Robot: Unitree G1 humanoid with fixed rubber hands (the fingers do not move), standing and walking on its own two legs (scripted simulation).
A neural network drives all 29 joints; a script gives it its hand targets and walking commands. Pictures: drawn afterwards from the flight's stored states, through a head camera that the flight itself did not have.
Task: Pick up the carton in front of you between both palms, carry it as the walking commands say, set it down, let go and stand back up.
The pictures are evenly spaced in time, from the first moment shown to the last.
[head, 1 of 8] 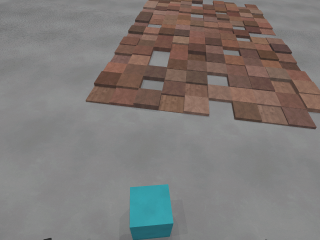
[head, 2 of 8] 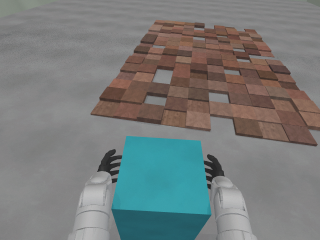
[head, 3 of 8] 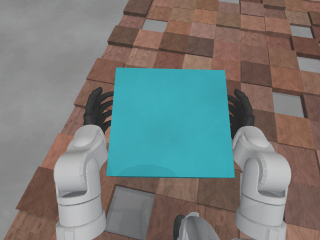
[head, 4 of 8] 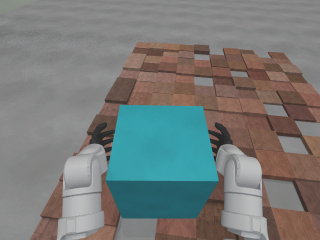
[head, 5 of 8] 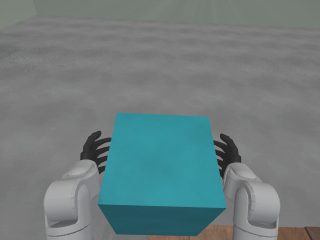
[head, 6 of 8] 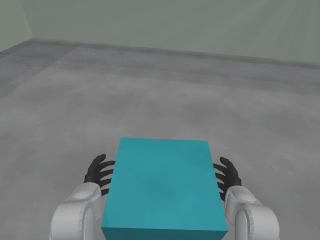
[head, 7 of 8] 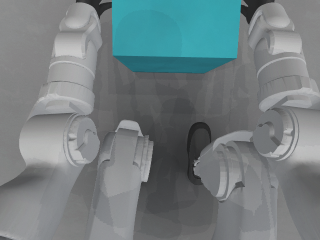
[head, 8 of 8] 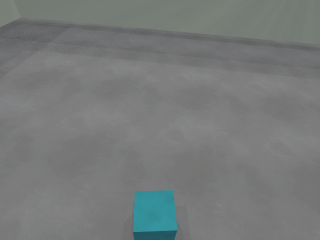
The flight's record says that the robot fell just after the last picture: no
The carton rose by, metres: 0.81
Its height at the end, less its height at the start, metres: +0.00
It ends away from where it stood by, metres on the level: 7.41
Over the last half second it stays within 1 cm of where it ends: yes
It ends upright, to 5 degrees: yes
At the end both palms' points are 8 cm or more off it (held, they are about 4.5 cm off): yes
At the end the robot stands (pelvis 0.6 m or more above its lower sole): yes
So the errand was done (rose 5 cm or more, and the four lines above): yes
